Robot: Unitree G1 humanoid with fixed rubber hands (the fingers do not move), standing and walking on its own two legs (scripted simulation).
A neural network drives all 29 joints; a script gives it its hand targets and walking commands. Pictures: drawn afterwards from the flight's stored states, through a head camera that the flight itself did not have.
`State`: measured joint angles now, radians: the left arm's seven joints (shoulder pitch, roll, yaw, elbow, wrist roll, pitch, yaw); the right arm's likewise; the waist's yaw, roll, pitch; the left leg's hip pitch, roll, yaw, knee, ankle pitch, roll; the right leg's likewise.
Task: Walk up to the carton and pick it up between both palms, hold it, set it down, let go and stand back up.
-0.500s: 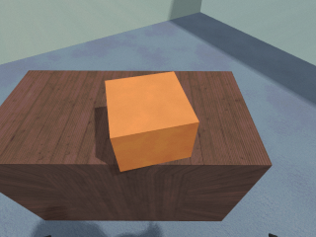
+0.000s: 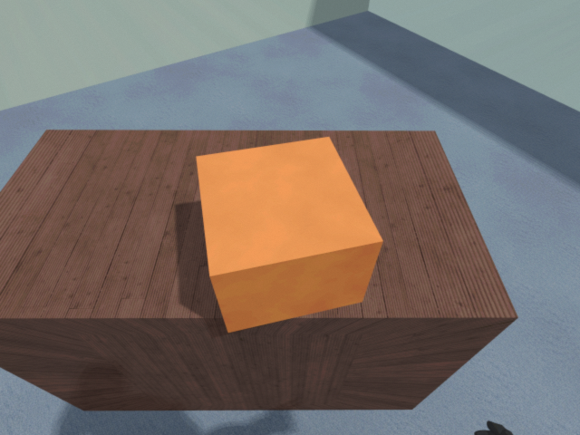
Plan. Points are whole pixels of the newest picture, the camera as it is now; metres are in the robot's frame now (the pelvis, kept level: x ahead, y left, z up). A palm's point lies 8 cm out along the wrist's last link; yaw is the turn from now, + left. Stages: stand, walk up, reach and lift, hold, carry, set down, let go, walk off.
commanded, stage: walk up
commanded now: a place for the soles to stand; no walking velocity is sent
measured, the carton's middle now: (280, 230) +0.45 +0.02 -0.01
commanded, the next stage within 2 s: stand in 0.88 s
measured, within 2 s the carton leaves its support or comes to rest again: neither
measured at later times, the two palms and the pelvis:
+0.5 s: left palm out of the picture +0.11 +0.32 -0.09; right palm out of the picture +0.09 -0.30 -0.09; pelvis +0.00 +0.00 +0.00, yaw +0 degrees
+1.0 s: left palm out of the picture +0.08 +0.32 -0.09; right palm out of the picture +0.07 -0.30 -0.09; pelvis -0.01 +0.01 +0.01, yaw +0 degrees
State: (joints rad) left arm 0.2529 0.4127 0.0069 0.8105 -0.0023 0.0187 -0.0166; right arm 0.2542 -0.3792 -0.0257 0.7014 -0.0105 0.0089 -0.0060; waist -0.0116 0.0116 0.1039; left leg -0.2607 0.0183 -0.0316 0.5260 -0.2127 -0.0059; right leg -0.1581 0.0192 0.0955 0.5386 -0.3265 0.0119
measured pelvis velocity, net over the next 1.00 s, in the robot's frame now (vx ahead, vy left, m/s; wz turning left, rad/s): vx -0.01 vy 0.01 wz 0.00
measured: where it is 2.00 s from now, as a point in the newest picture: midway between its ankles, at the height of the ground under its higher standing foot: outside the picture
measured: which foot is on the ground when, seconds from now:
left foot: down 0.00-1.00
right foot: down 0.00-1.00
